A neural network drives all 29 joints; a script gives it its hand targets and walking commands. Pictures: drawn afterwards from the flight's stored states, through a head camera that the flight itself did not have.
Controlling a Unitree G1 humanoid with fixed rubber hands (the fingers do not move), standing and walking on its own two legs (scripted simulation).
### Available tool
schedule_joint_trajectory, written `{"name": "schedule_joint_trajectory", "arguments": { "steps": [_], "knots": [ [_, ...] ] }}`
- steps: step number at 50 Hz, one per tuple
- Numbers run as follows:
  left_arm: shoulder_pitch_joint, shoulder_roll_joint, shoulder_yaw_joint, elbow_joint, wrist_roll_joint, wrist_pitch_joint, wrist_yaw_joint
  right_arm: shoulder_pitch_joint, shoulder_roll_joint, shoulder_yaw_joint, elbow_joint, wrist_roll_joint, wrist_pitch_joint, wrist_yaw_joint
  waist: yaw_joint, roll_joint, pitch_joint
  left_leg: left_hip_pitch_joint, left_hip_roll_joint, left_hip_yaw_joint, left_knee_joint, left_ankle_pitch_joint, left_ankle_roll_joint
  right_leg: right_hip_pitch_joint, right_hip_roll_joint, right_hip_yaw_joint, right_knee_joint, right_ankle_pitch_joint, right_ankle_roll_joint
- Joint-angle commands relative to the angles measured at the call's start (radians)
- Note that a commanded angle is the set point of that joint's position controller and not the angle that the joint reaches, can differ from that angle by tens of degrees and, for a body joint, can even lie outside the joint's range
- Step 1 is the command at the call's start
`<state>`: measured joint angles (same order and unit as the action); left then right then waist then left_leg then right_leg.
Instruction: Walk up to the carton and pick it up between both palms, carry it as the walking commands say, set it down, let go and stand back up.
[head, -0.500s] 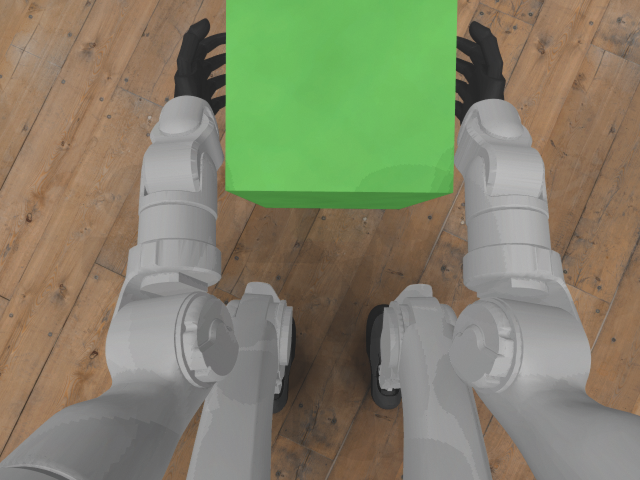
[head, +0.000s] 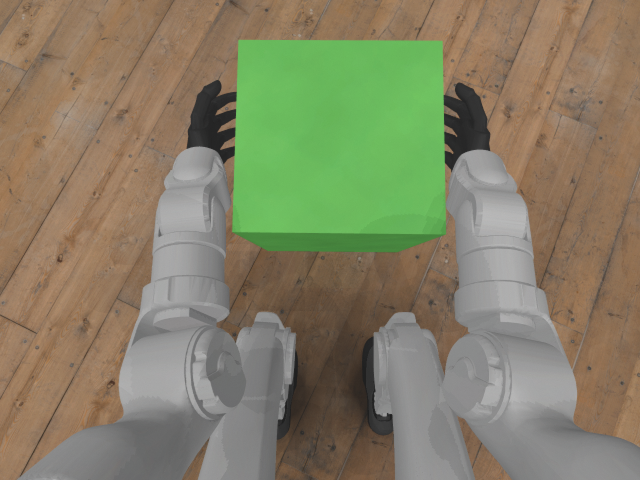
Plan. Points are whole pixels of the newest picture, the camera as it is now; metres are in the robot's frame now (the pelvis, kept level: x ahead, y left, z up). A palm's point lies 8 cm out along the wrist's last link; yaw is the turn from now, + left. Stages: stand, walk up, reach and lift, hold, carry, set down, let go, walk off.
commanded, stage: reach and lift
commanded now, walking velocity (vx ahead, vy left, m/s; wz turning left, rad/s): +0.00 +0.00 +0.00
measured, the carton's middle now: (335, 169) +0.49 +0.00 -0.12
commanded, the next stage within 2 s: none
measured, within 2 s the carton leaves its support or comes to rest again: neither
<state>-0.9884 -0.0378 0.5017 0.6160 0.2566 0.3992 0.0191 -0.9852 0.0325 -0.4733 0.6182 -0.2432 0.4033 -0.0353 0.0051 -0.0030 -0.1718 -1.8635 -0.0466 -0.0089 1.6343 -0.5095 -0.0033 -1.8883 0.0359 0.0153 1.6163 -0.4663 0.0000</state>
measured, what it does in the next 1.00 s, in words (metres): rises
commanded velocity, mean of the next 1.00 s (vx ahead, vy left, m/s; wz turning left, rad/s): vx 0.00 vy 0.00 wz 0.00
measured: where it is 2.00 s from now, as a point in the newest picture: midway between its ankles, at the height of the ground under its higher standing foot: (329, 403)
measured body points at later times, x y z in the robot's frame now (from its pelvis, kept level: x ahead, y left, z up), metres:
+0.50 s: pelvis +0.02 +0.00 +0.06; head +0.22 +0.00 +0.46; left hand +0.47 +0.15 +0.01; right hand +0.47 -0.15 +0.01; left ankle +0.09 +0.11 -0.50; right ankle +0.10 -0.11 -0.50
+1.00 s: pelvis +0.04 +0.00 +0.13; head +0.20 +0.00 +0.55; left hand +0.45 +0.15 +0.09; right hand +0.45 -0.15 +0.08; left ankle +0.09 +0.11 -0.50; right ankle +0.10 -0.11 -0.50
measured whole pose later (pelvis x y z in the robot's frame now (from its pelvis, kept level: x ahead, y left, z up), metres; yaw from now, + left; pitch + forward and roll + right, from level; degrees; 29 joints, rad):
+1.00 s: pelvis +0.04 +0.00 +0.13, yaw +0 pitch +30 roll +0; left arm -0.66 -0.15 0.47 0.53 0.29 0.37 0.00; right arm -0.66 0.12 -0.44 0.54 -0.28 0.37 0.00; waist 0.01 -0.01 -0.16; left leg -1.25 -0.04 -0.02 1.15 -0.42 0.00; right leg -1.27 0.04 0.03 1.14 -0.39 0.00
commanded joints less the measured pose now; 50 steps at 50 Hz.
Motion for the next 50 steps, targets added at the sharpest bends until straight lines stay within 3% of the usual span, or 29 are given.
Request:
{"name": "schedule_joint_trajectory", "arguments": {
  "steps": [1,50],
  "knots": [
    [-0.606,-1.022,-0.539,0.068,-0.161,-0.01,-0.247,-0.616,1.014,0.534,0.048,0.159,-0.018,0.243,0.005,-0.009,-0.965,0.51,-0.125,0.03,-0.188,0.241,-0.011,0.617,0.126,-0.032,-0.163,0.24,0.018],
    [-0.215,-1.105,-0.611,-0.001,-0.106,-0.043,-0.264,-0.219,1.079,0.602,-0.012,0.106,-0.051,0.274,0.003,-0.008,-0.683,1.0,-0.092,-0.04,-0.634,0.349,0.004,1.086,0.097,0.039,-0.607,0.34,0.0]
  ]
}}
